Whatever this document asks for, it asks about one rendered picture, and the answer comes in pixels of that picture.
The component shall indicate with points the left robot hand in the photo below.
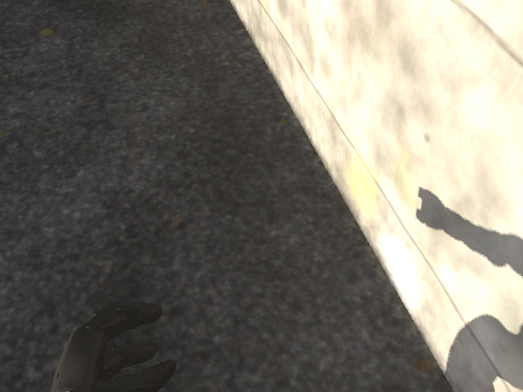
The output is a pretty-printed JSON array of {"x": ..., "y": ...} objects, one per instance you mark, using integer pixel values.
[{"x": 87, "y": 365}]

